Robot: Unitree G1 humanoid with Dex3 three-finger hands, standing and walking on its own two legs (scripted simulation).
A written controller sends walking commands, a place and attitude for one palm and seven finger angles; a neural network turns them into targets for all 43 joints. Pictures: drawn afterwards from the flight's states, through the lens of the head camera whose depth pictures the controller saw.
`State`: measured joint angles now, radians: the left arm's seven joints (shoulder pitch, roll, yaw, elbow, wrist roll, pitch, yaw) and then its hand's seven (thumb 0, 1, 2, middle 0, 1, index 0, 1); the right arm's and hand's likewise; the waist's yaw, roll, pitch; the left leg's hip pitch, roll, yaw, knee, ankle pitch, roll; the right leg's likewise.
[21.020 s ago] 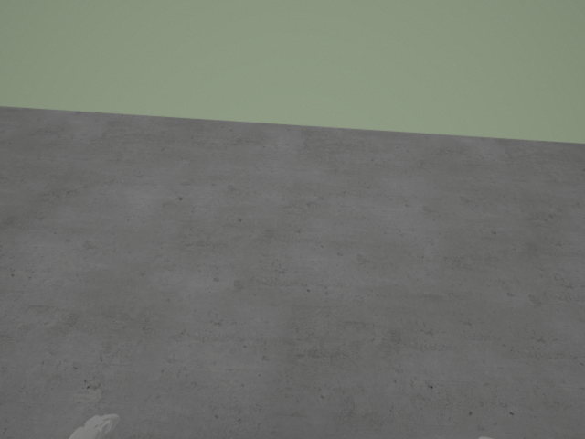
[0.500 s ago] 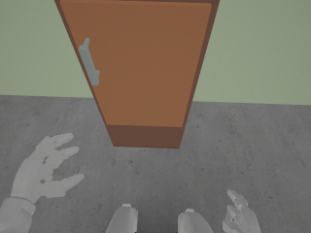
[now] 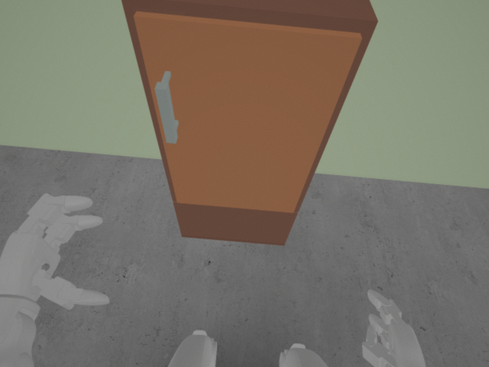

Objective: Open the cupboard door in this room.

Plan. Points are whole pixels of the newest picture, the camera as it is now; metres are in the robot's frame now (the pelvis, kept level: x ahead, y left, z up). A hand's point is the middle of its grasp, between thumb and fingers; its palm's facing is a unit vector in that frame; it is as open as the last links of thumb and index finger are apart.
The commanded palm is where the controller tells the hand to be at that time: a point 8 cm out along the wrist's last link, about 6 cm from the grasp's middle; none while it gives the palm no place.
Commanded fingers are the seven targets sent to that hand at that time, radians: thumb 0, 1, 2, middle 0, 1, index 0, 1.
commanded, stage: raise the hand with hooked fingers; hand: left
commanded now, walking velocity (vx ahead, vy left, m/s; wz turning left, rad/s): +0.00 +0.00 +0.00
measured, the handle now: (169, 108) +0.59 +0.20 +0.05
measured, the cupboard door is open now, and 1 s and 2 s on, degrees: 0 0 0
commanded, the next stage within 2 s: move the hooked fingers beside the handle in 0.82 s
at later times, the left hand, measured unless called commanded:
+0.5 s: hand (90, 227) +0.30 +0.26 +0.06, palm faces -0.03 -1.00 -0.04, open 14.0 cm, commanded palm +0.28 +0.31 +0.06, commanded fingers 0.00 -0.50 0.30 -0.30 -1.20 -0.30 -1.20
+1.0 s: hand (96, 229) +0.30 +0.25 +0.05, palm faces +0.01 -1.00 -0.04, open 14.0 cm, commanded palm +0.29 +0.30 +0.06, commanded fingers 0.00 -0.50 0.30 -0.30 -1.20 -0.30 -1.20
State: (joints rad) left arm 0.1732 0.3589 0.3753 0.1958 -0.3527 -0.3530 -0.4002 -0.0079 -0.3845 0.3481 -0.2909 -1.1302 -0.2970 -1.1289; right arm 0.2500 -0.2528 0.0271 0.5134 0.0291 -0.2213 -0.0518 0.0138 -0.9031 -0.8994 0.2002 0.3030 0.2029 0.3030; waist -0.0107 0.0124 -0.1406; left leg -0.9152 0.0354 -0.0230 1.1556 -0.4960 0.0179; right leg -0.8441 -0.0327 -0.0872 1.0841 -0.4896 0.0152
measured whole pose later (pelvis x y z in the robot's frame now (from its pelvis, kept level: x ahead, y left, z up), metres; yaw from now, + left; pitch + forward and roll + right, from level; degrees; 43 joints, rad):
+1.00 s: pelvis +0.01 -0.02 +0.00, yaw -1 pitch +15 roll -2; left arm -0.02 0.40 0.44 0.45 -0.36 -0.35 -0.53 -0.02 -0.50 0.30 -0.30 -1.20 -0.30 -1.20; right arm 0.27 -0.28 0.03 0.53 0.03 -0.17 -0.07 0.01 -0.90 -0.90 0.20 0.30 0.20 0.30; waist -0.02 0.02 -0.12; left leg -0.89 0.06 -0.02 1.12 -0.49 -0.01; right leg -0.84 -0.01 -0.08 1.08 -0.50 -0.01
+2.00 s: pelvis +0.00 -0.01 -0.01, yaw -2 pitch +21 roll -3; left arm -0.64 0.57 0.48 1.00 -0.20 -0.40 -0.49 -0.02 -0.50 0.30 -0.30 -1.20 -0.30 -1.20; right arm 0.33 -0.28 0.03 0.61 0.02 -0.04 -0.05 0.01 -0.90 -0.90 0.20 0.30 0.20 0.30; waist -0.10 0.01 -0.12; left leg -1.04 0.06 -0.01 1.18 -0.49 0.01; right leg -0.99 -0.01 -0.06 1.11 -0.48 0.01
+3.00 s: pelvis +0.01 +0.01 -0.02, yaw -4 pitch +27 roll -6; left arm -0.91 0.78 0.55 1.19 -0.10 -0.31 -0.49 -0.02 -0.50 0.30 -0.30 -1.20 -0.30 -1.20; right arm 0.37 -0.27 0.08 0.59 0.00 0.08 -0.02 0.00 -0.90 -0.90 0.20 0.30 0.21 0.30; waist -0.19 0.02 -0.11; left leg -1.19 0.08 -0.02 1.23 -0.52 0.03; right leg -1.11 0.01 -0.07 1.11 -0.47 0.03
